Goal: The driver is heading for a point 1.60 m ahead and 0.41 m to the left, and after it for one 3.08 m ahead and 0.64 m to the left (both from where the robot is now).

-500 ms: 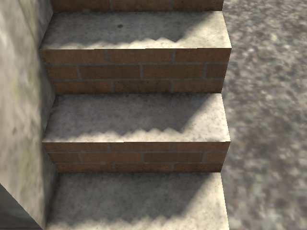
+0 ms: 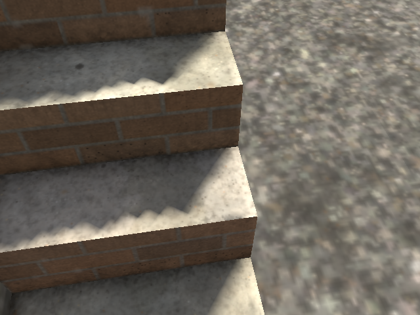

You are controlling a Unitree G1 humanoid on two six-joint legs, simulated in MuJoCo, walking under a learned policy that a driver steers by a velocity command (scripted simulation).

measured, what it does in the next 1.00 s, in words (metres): walks ahead, turning left: right foot, then left foot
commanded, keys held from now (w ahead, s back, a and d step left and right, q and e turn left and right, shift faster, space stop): q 0.16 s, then w+q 0.62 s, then w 0.10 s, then w+e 0.12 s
